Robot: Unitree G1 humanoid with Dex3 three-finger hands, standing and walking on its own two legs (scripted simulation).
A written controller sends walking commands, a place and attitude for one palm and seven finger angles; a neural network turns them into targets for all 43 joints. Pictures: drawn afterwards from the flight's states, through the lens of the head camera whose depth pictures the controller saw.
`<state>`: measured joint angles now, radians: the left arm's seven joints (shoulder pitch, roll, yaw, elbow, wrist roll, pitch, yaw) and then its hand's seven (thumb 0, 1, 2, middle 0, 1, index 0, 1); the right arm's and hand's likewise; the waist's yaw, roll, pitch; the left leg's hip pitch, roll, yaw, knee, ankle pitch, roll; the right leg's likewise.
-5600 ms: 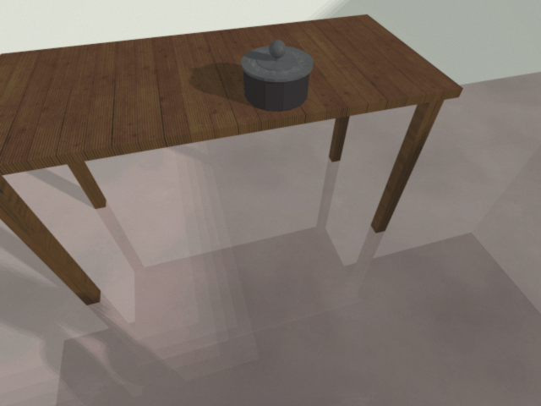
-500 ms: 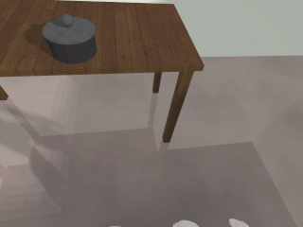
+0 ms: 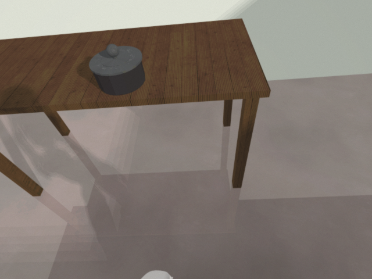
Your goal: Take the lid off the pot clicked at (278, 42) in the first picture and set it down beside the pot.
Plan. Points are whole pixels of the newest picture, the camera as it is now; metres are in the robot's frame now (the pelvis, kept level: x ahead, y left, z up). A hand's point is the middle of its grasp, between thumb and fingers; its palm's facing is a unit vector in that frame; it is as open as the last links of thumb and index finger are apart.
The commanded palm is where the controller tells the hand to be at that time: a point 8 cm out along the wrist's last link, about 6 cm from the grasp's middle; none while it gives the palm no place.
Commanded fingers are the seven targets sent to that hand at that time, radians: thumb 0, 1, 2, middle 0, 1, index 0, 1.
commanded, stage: take the last steps up to it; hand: left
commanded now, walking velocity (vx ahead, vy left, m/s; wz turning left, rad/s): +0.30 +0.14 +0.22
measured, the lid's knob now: (112, 50) +0.81 +0.30 +0.10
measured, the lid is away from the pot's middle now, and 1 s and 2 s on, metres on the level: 0.00 0.00 0.00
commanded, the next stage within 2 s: come to a stop and stand still in 0.94 s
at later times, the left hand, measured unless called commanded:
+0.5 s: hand out of the picture -0.05 +0.26 -0.18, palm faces +0.23 -0.95 -0.20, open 7.4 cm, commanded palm none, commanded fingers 0.00 0.90 0.90 -0.20 -0.30 -0.20 -0.30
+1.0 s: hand (105, 189) +0.40 +0.30 -0.17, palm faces +0.04 -0.98 -0.21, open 7.4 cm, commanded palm none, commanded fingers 0.00 0.90 0.90 -0.20 -0.30 -0.20 -0.30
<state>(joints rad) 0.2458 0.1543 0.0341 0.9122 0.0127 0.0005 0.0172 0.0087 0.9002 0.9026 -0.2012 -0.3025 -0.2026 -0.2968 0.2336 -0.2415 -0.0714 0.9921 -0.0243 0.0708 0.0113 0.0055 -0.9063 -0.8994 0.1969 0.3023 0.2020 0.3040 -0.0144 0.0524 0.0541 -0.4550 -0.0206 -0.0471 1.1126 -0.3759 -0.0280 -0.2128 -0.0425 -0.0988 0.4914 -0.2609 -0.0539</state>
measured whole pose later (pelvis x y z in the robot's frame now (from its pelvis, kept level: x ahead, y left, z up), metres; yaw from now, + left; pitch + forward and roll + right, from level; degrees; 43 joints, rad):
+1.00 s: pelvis +0.27 +0.12 -0.03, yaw +5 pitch +0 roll +1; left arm 0.08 0.17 0.05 0.93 0.02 -0.06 -0.02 0.01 0.90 0.90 -0.20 -0.30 -0.20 -0.30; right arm 0.48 -0.14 -0.01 1.15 -0.01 -0.04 -0.02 0.00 -0.91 -0.90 0.20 0.30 0.20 0.30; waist -0.06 0.02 0.08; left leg -0.06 0.00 0.09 0.73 -0.51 0.02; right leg -0.44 -0.03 -0.11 0.64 -0.21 -0.08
